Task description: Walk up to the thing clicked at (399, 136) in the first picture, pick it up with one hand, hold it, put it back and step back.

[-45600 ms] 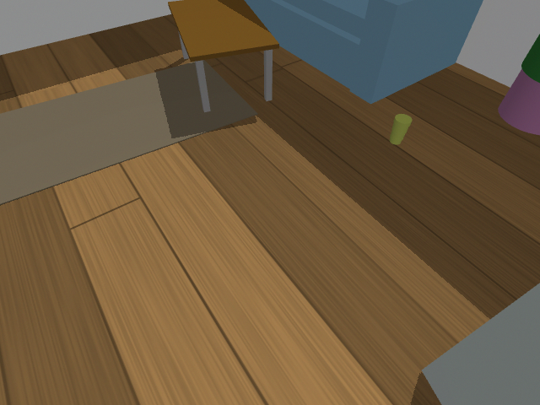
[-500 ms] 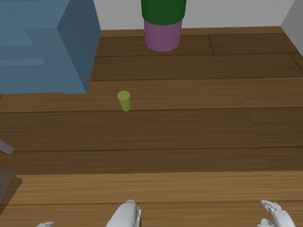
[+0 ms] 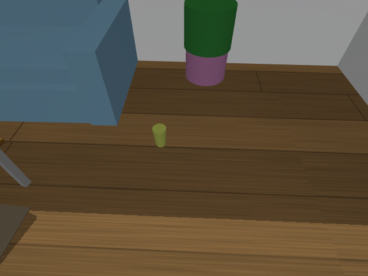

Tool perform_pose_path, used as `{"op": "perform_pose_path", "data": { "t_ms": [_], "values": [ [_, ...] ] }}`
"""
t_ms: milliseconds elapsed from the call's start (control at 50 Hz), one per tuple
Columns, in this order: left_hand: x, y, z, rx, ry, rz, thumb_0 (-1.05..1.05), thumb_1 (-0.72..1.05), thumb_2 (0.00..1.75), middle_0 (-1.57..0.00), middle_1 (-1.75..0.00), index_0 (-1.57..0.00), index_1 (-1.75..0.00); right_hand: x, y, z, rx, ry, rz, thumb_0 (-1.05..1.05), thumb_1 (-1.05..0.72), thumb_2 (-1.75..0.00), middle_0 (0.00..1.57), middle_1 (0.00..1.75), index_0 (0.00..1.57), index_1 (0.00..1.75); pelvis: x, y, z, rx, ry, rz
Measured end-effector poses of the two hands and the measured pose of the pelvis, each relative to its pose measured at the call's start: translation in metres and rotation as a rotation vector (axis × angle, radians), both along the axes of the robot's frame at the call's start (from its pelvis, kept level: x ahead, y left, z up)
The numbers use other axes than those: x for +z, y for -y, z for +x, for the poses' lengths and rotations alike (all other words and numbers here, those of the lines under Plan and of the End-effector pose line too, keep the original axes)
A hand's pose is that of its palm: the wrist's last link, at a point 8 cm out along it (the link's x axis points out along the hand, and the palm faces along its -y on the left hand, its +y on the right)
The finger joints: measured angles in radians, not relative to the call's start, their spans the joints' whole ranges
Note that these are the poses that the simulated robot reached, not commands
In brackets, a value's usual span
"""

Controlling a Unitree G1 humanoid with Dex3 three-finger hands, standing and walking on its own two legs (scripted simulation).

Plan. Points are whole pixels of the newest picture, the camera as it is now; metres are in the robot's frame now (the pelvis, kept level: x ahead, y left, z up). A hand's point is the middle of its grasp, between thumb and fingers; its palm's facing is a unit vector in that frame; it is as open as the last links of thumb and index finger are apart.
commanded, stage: step back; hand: left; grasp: from the side
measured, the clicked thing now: (160, 136) +1.09 +0.22 -0.68
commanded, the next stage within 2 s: stand in 0.64 s
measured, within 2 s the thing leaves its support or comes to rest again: neither
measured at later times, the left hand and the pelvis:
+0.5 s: hand out of the picture +0.13 +0.28 -0.14, palm faces +0.02 -0.93 -0.37, open 7.4 cm; pelvis +0.03 +0.02 +0.01, yaw +1 degrees
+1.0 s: hand out of the picture +0.12 +0.26 -0.14, palm faces -0.01 -0.95 -0.33, open 7.4 cm; pelvis +0.03 +0.01 +0.02, yaw +1 degrees
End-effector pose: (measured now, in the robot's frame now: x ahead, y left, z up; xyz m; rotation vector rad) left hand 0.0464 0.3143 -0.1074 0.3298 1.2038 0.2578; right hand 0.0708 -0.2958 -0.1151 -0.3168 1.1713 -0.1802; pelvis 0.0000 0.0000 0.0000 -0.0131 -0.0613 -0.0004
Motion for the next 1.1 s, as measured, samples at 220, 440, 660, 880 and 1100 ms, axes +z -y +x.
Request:
{"op": "perform_pose_path", "data": {
  "t_ms": [220, 440, 660, 880, 1100],
  "values": [
    [-0.006, -0.005, 0.007, 0.017, -0.004, -0.037, 0.01, 0.90, 0.90, -0.21, -0.30, -0.20, -0.30, 0.007, -0.002, 0.010, 0.015, -0.025, -0.044, 0.00, -0.91, -0.90, 0.20, 0.30, 0.20, 0.30, 0.002, -0.017, 0.009, 0.019, -0.027, 0.022],
    [0.000, -0.011, 0.062, -0.012, 0.042, -0.025, 0.01, 0.91, 0.90, -0.21, -0.30, -0.20, -0.30, 0.010, -0.019, 0.041, -0.002, -0.018, -0.013, 0.00, -0.91, -0.90, 0.20, 0.30, 0.21, 0.30, 0.008, -0.017, 0.032, 0.015, -0.032, 0.005],
    [0.008, -0.009, 0.095, -0.034, 0.087, -0.012, 0.00, 0.91, 0.90, -0.21, -0.30, -0.20, -0.30, 0.011, -0.023, 0.075, 0.005, 0.038, 0.000, 0.00, -0.91, -0.90, 0.20, 0.30, 0.21, 0.30, 0.009, -0.019, 0.039, 0.013, -0.029, 0.011],
    [0.007, 0.007, 0.081, -0.028, 0.020, -0.054, 0.00, 0.91, 0.90, -0.21, -0.30, -0.20, -0.30, 0.020, -0.019, 0.067, 0.004, 0.013, -0.002, 0.00, -0.91, -0.90, 0.20, 0.30, 0.21, 0.30, 0.019, -0.015, 0.036, 0.014, -0.023, 0.014],
    [0.008, 0.013, 0.052, -0.018, -0.028, -0.054, 0.01, 0.91, 0.90, -0.21, -0.30, -0.20, -0.30, 0.018, -0.010, 0.043, -0.007, -0.024, 0.003, 0.00, -0.91, -0.90, 0.20, 0.30, 0.20, 0.30, 0.022, -0.009, 0.026, 0.014, -0.020, 0.015]
  ]
}}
